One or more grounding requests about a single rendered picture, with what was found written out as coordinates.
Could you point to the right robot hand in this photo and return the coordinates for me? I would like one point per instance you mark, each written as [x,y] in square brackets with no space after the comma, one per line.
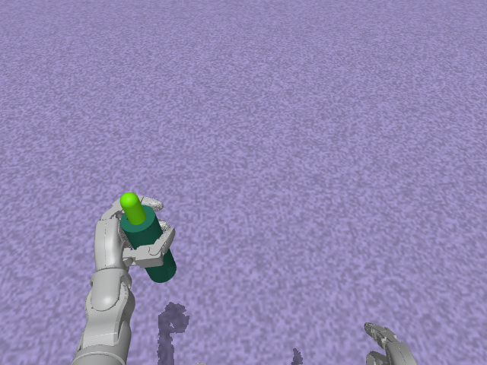
[397,353]

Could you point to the left robot hand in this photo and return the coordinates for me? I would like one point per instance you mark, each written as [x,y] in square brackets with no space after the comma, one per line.
[112,248]

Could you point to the bottle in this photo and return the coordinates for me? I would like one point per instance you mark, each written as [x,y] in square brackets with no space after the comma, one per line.
[141,226]

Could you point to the left robot arm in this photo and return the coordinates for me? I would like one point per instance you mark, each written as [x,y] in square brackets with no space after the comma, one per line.
[109,305]

